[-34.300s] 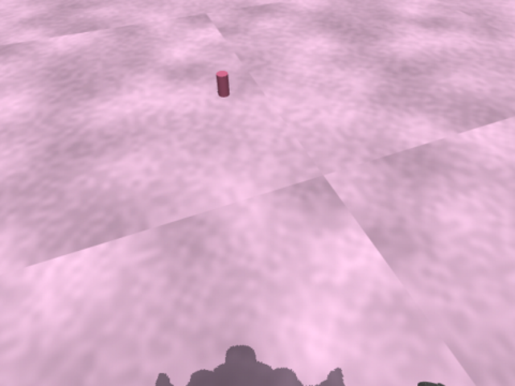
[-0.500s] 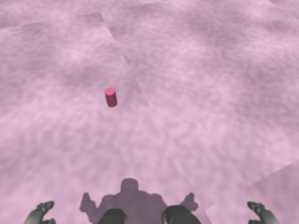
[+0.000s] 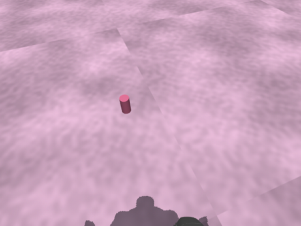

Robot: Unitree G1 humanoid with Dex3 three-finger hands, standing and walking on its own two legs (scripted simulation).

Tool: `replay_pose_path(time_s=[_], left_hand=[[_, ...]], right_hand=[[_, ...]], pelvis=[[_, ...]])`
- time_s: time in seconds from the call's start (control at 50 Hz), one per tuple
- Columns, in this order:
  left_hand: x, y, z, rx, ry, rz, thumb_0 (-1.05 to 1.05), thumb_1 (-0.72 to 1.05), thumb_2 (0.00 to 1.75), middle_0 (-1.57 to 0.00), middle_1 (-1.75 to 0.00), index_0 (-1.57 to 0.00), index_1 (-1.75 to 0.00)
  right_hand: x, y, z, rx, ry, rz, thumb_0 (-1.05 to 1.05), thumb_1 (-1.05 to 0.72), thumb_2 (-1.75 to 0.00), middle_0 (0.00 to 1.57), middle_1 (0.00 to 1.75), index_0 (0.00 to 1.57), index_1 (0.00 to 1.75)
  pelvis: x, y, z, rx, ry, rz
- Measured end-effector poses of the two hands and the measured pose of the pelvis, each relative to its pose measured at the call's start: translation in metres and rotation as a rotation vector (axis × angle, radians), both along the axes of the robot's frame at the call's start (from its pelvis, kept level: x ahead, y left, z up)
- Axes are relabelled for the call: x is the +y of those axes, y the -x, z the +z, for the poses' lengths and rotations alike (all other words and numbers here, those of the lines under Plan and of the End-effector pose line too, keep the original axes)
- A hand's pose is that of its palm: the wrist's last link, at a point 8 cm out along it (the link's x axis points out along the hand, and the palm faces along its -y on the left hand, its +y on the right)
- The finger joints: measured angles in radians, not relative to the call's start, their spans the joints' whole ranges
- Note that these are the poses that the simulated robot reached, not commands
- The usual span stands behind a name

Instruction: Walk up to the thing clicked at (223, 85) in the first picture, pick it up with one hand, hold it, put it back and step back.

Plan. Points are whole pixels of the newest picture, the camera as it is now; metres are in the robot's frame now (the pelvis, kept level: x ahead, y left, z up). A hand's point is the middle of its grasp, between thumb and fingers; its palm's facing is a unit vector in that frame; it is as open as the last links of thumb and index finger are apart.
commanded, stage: step back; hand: left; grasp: from the side
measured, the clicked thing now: (125, 104) +1.06 +0.23 -0.68
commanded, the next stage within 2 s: stand in 1.00 s
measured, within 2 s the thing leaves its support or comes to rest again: neither
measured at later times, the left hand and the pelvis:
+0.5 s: hand out of the picture +0.14 +0.28 -0.15, palm faces +0.04 -0.93 -0.37, open 7.4 cm; pelvis +0.04 +0.02 +0.00, yaw +1 degrees
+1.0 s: hand out of the picture +0.13 +0.29 -0.14, palm faces +0.02 -0.94 -0.35, open 7.4 cm; pelvis +0.05 +0.03 +0.02, yaw +0 degrees
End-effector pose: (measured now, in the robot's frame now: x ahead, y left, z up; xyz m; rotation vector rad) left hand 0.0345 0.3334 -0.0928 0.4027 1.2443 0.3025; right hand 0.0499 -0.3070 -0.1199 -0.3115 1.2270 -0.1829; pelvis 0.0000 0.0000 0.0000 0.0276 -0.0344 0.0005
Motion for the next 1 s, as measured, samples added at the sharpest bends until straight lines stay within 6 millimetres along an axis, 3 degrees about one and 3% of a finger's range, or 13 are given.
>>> replay_pose_path(time_s=[0.14, 0.3, 0.5, 0.66, 0.84, 1.0], left_hand=[[-0.016, -0.039, -0.004, -0.074, 0.022, -0.045, 0.01, 0.90, 0.90, -0.20, -0.30, -0.21, -0.30], [-0.042, -0.067, -0.001, -0.142, 0.070, -0.047, 0.00, 0.90, 0.90, -0.20, -0.30, -0.21, -0.30], [-0.011, -0.092, -0.016, -0.123, 0.094, -0.015, 0.00, 0.90, 0.90, -0.20, -0.30, -0.21, -0.30], [0.001, -0.097, -0.017, -0.084, 0.100, -0.012, 0.00, 0.90, 0.90, -0.20, -0.30, -0.21, -0.30], [0.001, -0.094, -0.011, -0.063, 0.105, -0.006, 0.00, 0.90, 0.90, -0.20, -0.30, -0.21, -0.30], [-0.002, -0.088, -0.008, -0.051, 0.113, -0.008, 0.00, 0.90, 0.90, -0.20, -0.30, -0.21, -0.30]], right_hand=[[-0.010, -0.002, -0.002, -0.004, 0.000, -0.036, 0.00, -0.90, -0.90, 0.20, 0.30, 0.20, 0.30], [-0.012, -0.034, -0.001, -0.007, 0.013, -0.012, 0.00, -0.90, -0.90, 0.20, 0.30, 0.20, 0.30], [0.013, -0.054, 0.004, 0.007, 0.051, 0.008, 0.00, -0.90, -0.90, 0.20, 0.30, 0.20, 0.30], [0.035, -0.083, 0.010, -0.019, 0.026, 0.014, 0.00, -0.90, -0.90, 0.20, 0.30, 0.20, 0.30], [0.046, -0.118, 0.017, -0.082, 0.002, 0.037, 0.00, -0.90, -0.90, 0.20, 0.30, 0.20, 0.30], [0.047, -0.123, 0.023, -0.096, -0.003, 0.033, 0.00, -0.90, -0.90, 0.20, 0.30, 0.20, 0.30]], pelvis=[[-0.012, -0.012, -0.003, -0.016, 0.013, -0.010], [-0.011, -0.025, 0.002, -0.012, 0.017, 0.012], [0.015, -0.040, -0.002, -0.007, 0.003, 0.013], [0.022, -0.050, 0.004, 0.001, 0.035, 0.009], [0.027, -0.051, 0.011, 0.002, 0.032, 0.003], [0.028, -0.050, 0.015, -0.002, 0.032, -0.002]])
